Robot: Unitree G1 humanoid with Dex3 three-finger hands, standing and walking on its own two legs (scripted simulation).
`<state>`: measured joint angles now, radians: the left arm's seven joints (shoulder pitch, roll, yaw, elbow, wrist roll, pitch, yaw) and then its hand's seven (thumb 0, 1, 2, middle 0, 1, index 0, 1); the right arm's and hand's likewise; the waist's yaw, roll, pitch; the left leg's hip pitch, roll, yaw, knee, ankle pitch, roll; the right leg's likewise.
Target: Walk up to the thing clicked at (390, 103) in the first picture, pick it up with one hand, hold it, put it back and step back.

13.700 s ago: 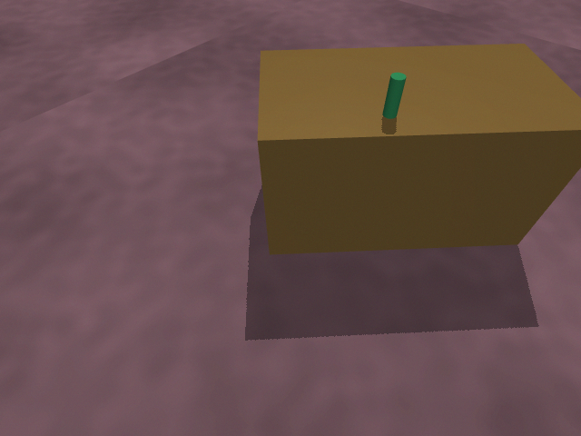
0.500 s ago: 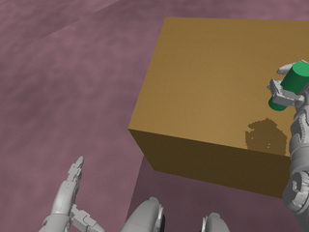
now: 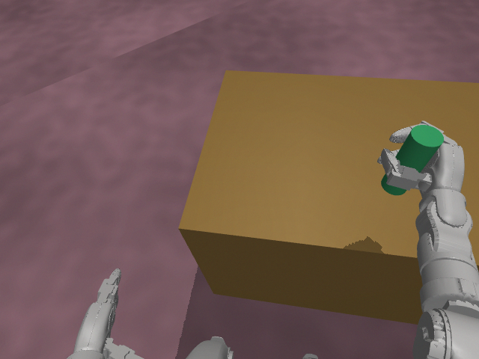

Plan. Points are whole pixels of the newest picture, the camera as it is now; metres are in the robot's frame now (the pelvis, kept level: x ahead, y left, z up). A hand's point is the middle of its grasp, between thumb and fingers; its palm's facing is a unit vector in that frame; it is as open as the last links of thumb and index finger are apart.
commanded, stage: lift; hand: right
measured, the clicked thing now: (408, 163) +0.44 -0.21 +0.07
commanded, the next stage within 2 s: hold in 0.88 s
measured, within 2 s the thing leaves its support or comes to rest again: neither
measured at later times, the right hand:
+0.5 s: hand (408, 175) +0.37 -0.17 +0.13, palm faces +0.14 +0.99 +0.01, open 5.7 cm
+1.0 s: hand (421, 186) +0.34 -0.17 +0.15, palm faces +0.14 +0.99 +0.01, open 5.7 cm
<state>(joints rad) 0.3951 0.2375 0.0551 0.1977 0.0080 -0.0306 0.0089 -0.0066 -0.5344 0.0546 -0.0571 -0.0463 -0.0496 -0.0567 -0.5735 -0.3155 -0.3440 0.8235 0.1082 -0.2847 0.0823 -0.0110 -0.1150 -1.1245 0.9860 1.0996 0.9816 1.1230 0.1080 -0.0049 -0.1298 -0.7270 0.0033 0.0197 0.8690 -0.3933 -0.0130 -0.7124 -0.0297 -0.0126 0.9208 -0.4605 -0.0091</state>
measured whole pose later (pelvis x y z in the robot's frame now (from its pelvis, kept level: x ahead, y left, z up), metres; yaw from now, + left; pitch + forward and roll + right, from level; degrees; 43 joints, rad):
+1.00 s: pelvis +0.00 +0.01 +0.04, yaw -1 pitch +1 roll +0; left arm 0.28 0.21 0.09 0.49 -0.03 -0.05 0.08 -0.01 -0.53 0.05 -0.05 -0.05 -0.05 -0.06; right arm -0.18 -0.21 -0.18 0.22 0.19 0.00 0.02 -0.01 -0.12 -1.12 0.98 1.10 0.98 1.13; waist 0.02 -0.02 -0.03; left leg -0.32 0.02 0.02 0.58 -0.28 -0.01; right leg -0.29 -0.01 -0.02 0.59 -0.32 0.00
